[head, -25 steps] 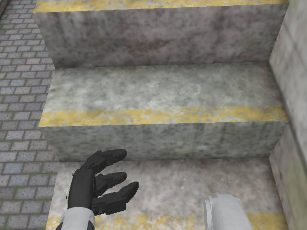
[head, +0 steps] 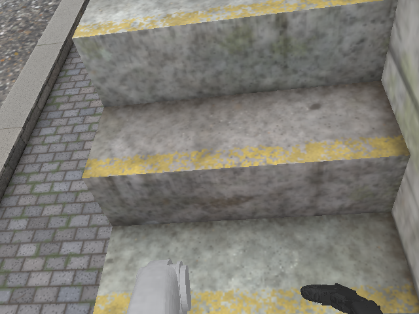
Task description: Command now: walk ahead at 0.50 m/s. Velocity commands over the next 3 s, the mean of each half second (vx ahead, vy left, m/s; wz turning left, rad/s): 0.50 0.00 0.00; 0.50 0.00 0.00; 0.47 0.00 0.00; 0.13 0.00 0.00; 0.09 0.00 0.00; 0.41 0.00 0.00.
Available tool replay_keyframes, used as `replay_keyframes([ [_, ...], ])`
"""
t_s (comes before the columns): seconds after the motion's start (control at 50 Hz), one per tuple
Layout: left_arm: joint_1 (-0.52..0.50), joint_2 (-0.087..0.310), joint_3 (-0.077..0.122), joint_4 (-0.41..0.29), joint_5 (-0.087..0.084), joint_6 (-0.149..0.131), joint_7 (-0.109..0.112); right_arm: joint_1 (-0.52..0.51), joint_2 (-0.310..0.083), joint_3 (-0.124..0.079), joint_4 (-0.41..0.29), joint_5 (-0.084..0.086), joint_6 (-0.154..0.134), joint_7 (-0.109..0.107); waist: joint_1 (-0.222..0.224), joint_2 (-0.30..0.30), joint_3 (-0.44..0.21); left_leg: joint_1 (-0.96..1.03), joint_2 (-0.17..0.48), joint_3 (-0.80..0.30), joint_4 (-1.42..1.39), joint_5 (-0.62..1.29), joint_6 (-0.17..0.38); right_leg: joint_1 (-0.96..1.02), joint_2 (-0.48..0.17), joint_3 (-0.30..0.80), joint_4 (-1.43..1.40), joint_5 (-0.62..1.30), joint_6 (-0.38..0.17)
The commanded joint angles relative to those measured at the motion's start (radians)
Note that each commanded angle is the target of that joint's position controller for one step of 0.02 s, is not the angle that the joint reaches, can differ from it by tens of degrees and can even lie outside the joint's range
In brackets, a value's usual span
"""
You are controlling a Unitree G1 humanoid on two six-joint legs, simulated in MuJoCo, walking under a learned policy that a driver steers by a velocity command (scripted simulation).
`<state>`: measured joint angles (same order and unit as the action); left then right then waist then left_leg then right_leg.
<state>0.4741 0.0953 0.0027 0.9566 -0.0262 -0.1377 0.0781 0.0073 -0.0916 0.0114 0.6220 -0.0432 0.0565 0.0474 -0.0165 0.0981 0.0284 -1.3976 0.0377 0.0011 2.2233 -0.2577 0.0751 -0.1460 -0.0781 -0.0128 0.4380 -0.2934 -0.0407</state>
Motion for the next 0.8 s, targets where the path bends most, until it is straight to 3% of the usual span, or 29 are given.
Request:
replay_keyframes([
  [0.02, 0.062, 0.219, 0.063, -0.032, -0.005, -0.003, 0.051, -0.185, 0.037, 0.019, -0.176, 0.011, 0.004, 0.022, 0.036, -0.285, 0.041, -0.033, 0.092, 0.06, -0.247, -0.113, 0.017, 0.099, -0.176, 0.174, -0.43, -0.055, -0.196],
  [0.06, 0.074, 0.197, 0.069, -0.02, 0.007, 0.021, 0.066, -0.181, 0.06, 0.024, -0.174, 0.014, 0.009, 0.02, 0.063, -0.258, -0.001, 0.107, 0.112, 0.07, -0.409, -0.152, 0.05, 0.167, -0.181, 0.083, -0.444, 0.135, -0.186],
  [0.08, 0.026, 0.177, 0.061, -0.053, -0.001, 0.023, 0.054, -0.165, 0.041, 0.02, -0.164, 0.039, 0.0, 0.022, 0.057, -0.248, -0.003, 0.266, 0.101, 0.138, -0.609, -0.196, 0.079, 0.132, -0.18, 0.006, -0.465, 0.317, -0.186],
  [0.1, 0.037, 0.169, 0.055, -0.047, -0.003, 0.019, 0.042, -0.15, 0.08, 0.029, -0.157, 0.03, -0.023, 0.011, 0.047, -0.234, -0.036, 0.438, 0.047, 0.212, -0.636, -0.249, 0.141, 0.084, -0.192, -0.074, -0.405, 0.901, -0.177],
  [0.14, -0.001, 0.257, 0.067, -0.075, -0.004, -0.003, 0.009, 0.084, 0.019, -0.001, -0.097, 0.033, -0.016, -0.004, -0.064, -0.249, -0.266, 0.849, -0.089, 0.213, -0.855, -0.302, 0.15, 0.101, -0.244, -0.075, -0.101, 1.747, -0.189],
  [0.16, -0.028, 0.295, 0.073, -0.09, -0.023, -0.013, -0.026, 0.173, -0.021, -0.014, -0.081, 0.01, -0.029, -0.007, -0.118, -0.217, -0.379, 1.067, -0.125, 0.184, -1.016, -0.177, 0.148, 0.091, -0.239, -0.069, 0.086, 1.943, -0.172],
  [0.18, -0.093, 0.322, 0.084, -0.112, -0.028, -0.024, -0.051, 0.282, -0.088, -0.042, -0.055, 0.01, -0.039, -0.008, -0.178, -0.255, -0.41, 1.157, -0.126, 0.092, -1.214, -0.218, 0.128, 0.071, -0.217, -0.048, 0.299, 1.822, -0.17],
  [0.2, -0.147, 0.213, 0.066, -0.187, -0.029, -0.031, -0.078, 0.368, -0.216, -0.096, 0.006, -0.019, -0.045, -0.026, -0.187, -0.024, -0.352, 1.284, 0.126, -0.441, -1.476, -0.39, 0.217, -0.377, -0.065, -0.03, 0.619, 1.242, -0.11],
  [0.22, -0.251, 0.21, 0.09, -0.206, 0.0, -0.03, -0.097, 0.398, -0.283, -0.127, 0.008, -0.019, -0.029, -0.029, -0.23, 0.121, -0.393, 1.236, 0.275, -0.883, -1.816, -0.418, 0.276, -0.496, 0.132, 0.064, 1.193, 0.306, -0.09],
  [0.24, -0.253, 0.088, 0.076, -0.219, 0.038, -0.024, -0.096, 0.333, -0.283, -0.124, 0.033, 0.009, -0.046, -0.015, -0.175, 0.037, -0.356, 1.17, 0.298, -0.887, -1.864, -0.347, 0.255, -0.602, 0.161, 0.295, 1.681, 0.234, -0.055],
  [0.26, -0.299, 0.039, 0.061, -0.284, 0.041, -0.01, -0.073, 0.243, -0.27, -0.121, 0.073, 0.014, -0.067, -0.004, -0.068, 0.02, -0.25, 1.122, 0.287, -0.765, -1.849, -0.42, 0.196, -0.747, 0.133, 0.271, 1.861, 0.275, -0.055],
  [0.3, -0.345, -0.007, 0.028, -0.342, 0.05, 0.006, -0.041, 0.258, -0.163, -0.092, 0.209, 0.003, -0.128, 0.005, -0.006, -0.005, -0.012, 1.001, 0.244, -0.491, -1.762, -0.357, 0.113, -0.962, 0.139, 0.25, 1.983, 0.193, -0.089],
  [0.34, -0.265, -0.013, 0.019, -0.319, 0.038, 0.035, -0.033, 0.347, -0.036, -0.055, 0.279, 0.003, -0.159, -0.001, 0.046, -0.058, 0.018, 1.02, 0.207, -0.265, -1.772, -0.103, 0.02, -0.983, 0.147, 0.231, 1.945, 0.219, -0.091],
  [0.36, -0.295, -0.007, 0.016, -0.32, 0.012, 0.051, -0.038, 0.372, -0.048, -0.05, 0.301, 0.0, -0.185, -0.006, 0.038, -0.066, 0.054, 1.028, 0.234, -0.239, -1.81, 0.019, 0.036, -1.041, 0.174, 0.222, 1.998, 0.156, -0.088],
  [0.42, -0.362, -0.056, 0.001, -0.334, -0.016, 0.088, -0.008, 0.454, -0.088, -0.047, 0.352, -0.006, -0.226, 0.0, 0.034, -0.14, 0.104, 1.061, 0.256, -0.125, -1.89, 0.153, 0.017, -1.18, 0.219, 0.168, 2.152, 0.104, -0.069],
  [0.5, -0.522, -0.02, 0.0, -0.427, -0.029, 0.117, -0.008, 0.424, -0.176, -0.051, 0.348, 0.023, -0.235, 0.005, 0.039, -0.038, 0.13, 1.012, 0.156, 0.071, -2.017, 0.218, -0.027, -1.138, 0.221, 0.021, 1.878, 0.072, -0.065],
  [0.52, -0.559, 0.003, 0.005, -0.443, -0.016, 0.129, -0.007, 0.451, -0.195, -0.056, 0.341, 0.03, -0.232, -0.008, 0.013, -0.041, 0.117, 1.03, 0.159, 0.083, -2.064, 0.342, -0.017, -1.092, 0.201, -0.033, 1.763, 0.06, -0.054],
  [0.56, -0.597, 0.02, -0.007, -0.47, -0.029, 0.14, -0.015, 0.531, -0.252, -0.064, 0.364, 0.043, -0.225, -0.051, 0.008, 0.022, 0.076, 1.187, 0.23, 0.064, -2.214, 0.572, 0.028, -1.043, 0.116, -0.132, 1.528, -0.056, -0.065],
  [0.58, -0.575, -0.012, -0.022, -0.45, -0.031, 0.143, -0.025, 0.579, -0.225, -0.056, 0.401, 0.038, -0.21, -0.061, 0.008, 0.045, 0.032, 1.286, 0.232, 0.088, -2.22, 0.66, 0.052, -0.979, 0.069, -0.175, 1.403, -0.079, -0.097],
  [0.6, -0.561, 0.0, -0.04, -0.454, -0.049, 0.14, -0.024, 0.505, -0.209, -0.052, 0.381, 0.067, -0.19, -0.074, 0.066, 0.06, -0.029, 1.221, 0.167, 0.197, -2.177, 1.079, 0.058, -0.673, 0.087, -0.227, 1.057, -0.141, -0.134],
  [0.62, -0.487, 0.048, -0.017, -0.386, -0.067, 0.13, -0.02, 0.5, -0.235, -0.055, 0.315, 0.105, -0.19, -0.09, 0.055, 0.055, -0.18, 1.207, 0.152, 0.15, -2.075, 1.638, 0.099, -0.421, 0.181, -0.287, 0.941, -0.131, -0.118],
  [0.64, -0.244, 0.051, -0.015, -0.306, -0.046, 0.137, -0.012, 0.448, -0.333, -0.08, 0.317, 0.107, -0.203, -0.091, 0.156, 0.194, -0.28, 1.362, 0.241, 0.115, -1.91, 1.844, 0.107, -0.316, 0.149, -0.18, 0.829, -0.167, -0.105],
  [0.66, -0.112, 0.099, -0.006, -0.25, -0.025, 0.123, -0.013, 0.444, -0.396, -0.107, 0.322, 0.127, -0.204, -0.066, 0.197, 0.243, -0.367, 1.437, 0.248, 0.119, -1.699, 1.79, 0.092, -0.194, 0.181, -0.082, 0.641, -0.183, -0.111],
  [0.68, -0.071, 0.193, 0.025, -0.193, 0.027, 0.123, -0.017, 0.502, -0.358, -0.109, 0.32, 0.1, -0.199, -0.047, 0.176, 0.112, -0.382, 1.377, 0.188, 0.079, -1.41, 1.48, 0.088, -0.174, 0.14, 0.19, 0.447, -0.412, -0.133],
  [0.7, -0.061, 0.346, 0.074, -0.141, 0.065, 0.159, -0.009, 0.512, -0.218, -0.093, 0.249, 0.079, -0.187, 0.02, 0.121, -0.353, -0.406, 0.983, -0.071, -0.019, -1.069, 0.45, 0.037, -0.036, -0.075, 0.837, -0.026, -0.81, -0.259],
  [0.72, -0.163, 0.364, 0.101, -0.131, 0.04, 0.175, 0.002, 0.416, -0.167, -0.089, 0.2, 0.002, -0.191, 0.037, 0.108, -0.353, -0.335, 0.798, -0.18, -0.154, -0.516, 0.195, 0.018, -0.156, -0.131, 1.141, -0.283, -1.126, -0.269],
  [0.74, -0.265, 0.248, 0.077, -0.114, 0.044, 0.161, -0.004, 0.327, -0.115, -0.079, 0.134, -0.031, -0.197, 0.038, 0.039, -0.215, -0.157, 0.633, -0.167, -0.185, -0.185, 0.22, 0.028, -0.334, -0.116, 1.06, -0.208, -1.073, -0.244],
  [0.78, -0.271, 0.072, 0.038, 0.007, 0.06, 0.125, -0.009, 0.27, -0.011, -0.035, 0.083, -0.028, -0.19, 0.02, -0.052, -0.029, 0.028, 0.484, -0.144, -0.14, -0.175, 0.278, 0.067, -0.475, -0.092, 0.667, 0.048, -0.722, -0.214],
  [0.8, -0.271, 0.013, 0.019, 0.039, 0.08, 0.105, -0.008, 0.289, 0.029, -0.015, 0.08, -0.015, -0.174, 0.007, -0.083, -0.018, 0.056, 0.464, -0.142, -0.159, -0.13, 0.227, 0.069, -0.506, -0.058, 0.533, 0.097, -0.557, -0.197],
])
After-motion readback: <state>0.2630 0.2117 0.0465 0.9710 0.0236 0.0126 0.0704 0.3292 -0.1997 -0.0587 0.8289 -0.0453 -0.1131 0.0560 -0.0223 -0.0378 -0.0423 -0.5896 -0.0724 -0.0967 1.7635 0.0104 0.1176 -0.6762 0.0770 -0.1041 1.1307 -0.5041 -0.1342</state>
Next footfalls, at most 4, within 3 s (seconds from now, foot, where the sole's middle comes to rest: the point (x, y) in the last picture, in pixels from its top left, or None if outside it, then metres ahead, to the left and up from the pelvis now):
0.14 left None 0.25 0.16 -0.58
0.66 right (267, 267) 0.46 -0.04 -0.37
1.10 left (145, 188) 0.52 0.17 -0.11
1.32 left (144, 267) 0.49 0.25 -0.38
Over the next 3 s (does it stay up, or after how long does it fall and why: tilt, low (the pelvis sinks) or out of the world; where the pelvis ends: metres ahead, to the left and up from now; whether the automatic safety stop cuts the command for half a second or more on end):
stays up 0.49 -0.02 0.40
